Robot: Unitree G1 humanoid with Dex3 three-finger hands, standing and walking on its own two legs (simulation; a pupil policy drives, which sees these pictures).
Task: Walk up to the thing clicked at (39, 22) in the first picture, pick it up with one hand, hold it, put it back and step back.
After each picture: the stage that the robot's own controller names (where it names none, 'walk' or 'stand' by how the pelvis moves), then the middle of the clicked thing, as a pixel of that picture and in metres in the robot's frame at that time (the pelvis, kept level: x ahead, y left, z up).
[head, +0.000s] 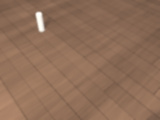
stand; (40, 22) +1.77 +0.52 -0.66
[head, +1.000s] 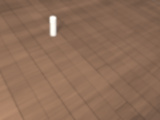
walk; (53, 26) +1.66 +0.24 -0.64
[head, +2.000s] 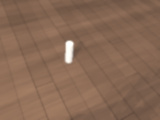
walk; (69, 52) +1.12 +0.09 -0.64
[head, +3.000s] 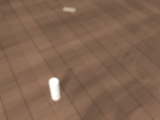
walk; (54, 89) +0.69 +0.17 -0.65
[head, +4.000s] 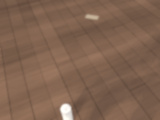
walk; (67, 115) +0.46 +0.14 -0.64
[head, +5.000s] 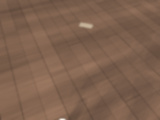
stand; out of the picture +0.39 +0.11 -0.65
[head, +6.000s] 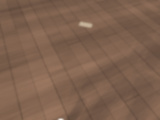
stand; out of the picture +0.38 +0.12 -0.65
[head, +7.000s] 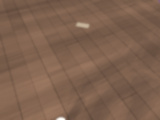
stand; out of the picture +0.40 +0.12 -0.66
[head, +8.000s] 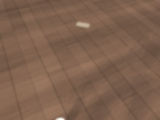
stand; out of the picture +0.39 +0.12 -0.66
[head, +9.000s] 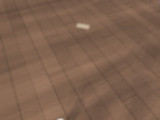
stand; out of the picture +0.39 +0.12 -0.66
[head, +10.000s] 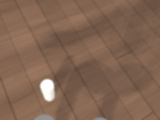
go down; (48, 91) +0.42 +0.14 -0.50
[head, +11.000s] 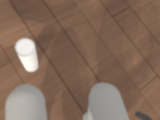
go down; (28, 57) +0.47 +0.19 -0.27
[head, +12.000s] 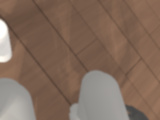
close in; out of the picture +0.45 +0.22 -0.19
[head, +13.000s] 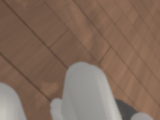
close; out of the picture +0.45 +0.25 -0.16
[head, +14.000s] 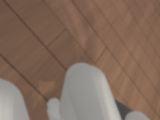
lift; out of the picture +0.42 +0.25 -0.16
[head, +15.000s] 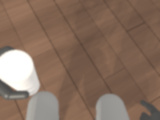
lift; (24, 78) +0.32 +0.18 +0.00
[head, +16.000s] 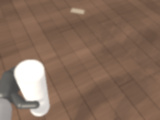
hold; (35, 92) +0.30 +0.15 +0.03
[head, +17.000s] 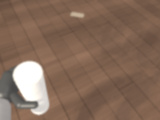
hold; (35, 92) +0.30 +0.15 +0.03
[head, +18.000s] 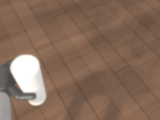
crouch; (32, 84) +0.34 +0.15 +0.00
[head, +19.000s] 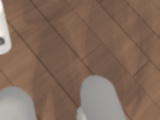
lower; out of the picture +0.49 +0.20 -0.04
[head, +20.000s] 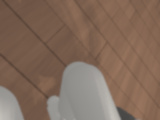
lower; out of the picture +0.45 +0.27 -0.16
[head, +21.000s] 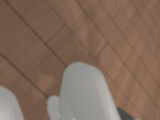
lower; out of the picture +0.44 +0.28 -0.17
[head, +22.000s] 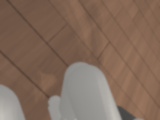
lower; out of the picture +0.44 +0.27 -0.17
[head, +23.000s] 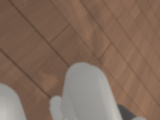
lower; out of the picture +0.43 +0.27 -0.17
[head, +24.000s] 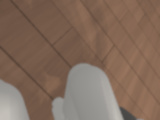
open; out of the picture +0.44 +0.25 -0.17
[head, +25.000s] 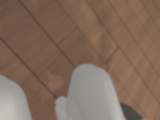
stand; out of the picture +0.43 +0.25 -0.17
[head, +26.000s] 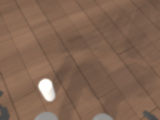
walk; (47, 91) +0.43 +0.16 -0.47
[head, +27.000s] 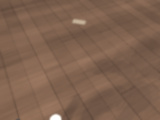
stand; out of the picture +0.41 +0.14 -0.60
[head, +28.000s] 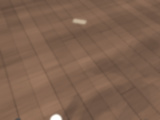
stand; out of the picture +0.41 +0.14 -0.60
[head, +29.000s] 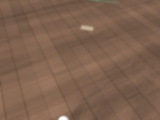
stand; out of the picture +0.43 +0.13 -0.65
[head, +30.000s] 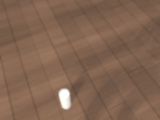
walk; (65, 99) +0.47 +0.11 -0.63
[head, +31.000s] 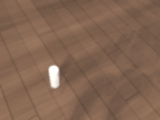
walk; (54, 77) +0.68 +0.16 -0.64
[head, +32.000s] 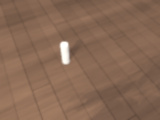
stand; (65, 53) +1.01 +0.17 -0.63
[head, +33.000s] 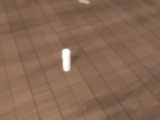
stand; (66, 60) +1.03 +0.13 -0.65
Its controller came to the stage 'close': yes
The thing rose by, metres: 0.68
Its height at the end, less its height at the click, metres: +0.00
